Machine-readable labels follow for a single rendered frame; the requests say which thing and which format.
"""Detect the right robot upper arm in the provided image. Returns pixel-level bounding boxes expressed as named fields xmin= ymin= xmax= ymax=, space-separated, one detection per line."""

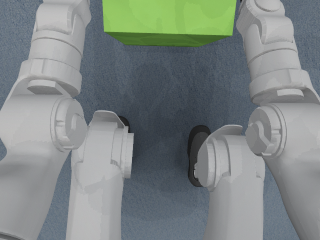
xmin=245 ymin=103 xmax=320 ymax=240

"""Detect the carton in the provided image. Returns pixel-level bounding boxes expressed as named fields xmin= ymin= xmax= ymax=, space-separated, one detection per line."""
xmin=102 ymin=0 xmax=237 ymax=47

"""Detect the robot left forearm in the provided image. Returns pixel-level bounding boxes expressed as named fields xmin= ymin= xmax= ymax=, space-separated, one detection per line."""
xmin=0 ymin=0 xmax=92 ymax=140

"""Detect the robot thigh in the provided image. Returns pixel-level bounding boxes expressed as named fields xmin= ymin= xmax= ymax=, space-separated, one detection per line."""
xmin=65 ymin=121 xmax=134 ymax=240
xmin=200 ymin=134 xmax=264 ymax=240

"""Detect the left robot thigh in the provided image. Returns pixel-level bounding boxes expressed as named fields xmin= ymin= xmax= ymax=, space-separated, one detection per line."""
xmin=65 ymin=121 xmax=134 ymax=240

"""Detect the right robot thigh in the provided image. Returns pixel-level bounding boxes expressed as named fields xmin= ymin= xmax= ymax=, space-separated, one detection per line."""
xmin=200 ymin=134 xmax=264 ymax=240

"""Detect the left robot upper arm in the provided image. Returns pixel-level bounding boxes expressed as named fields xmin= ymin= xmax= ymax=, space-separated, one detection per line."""
xmin=0 ymin=94 xmax=87 ymax=240

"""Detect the robot right forearm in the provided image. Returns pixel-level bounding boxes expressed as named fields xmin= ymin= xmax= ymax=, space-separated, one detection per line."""
xmin=236 ymin=0 xmax=320 ymax=106

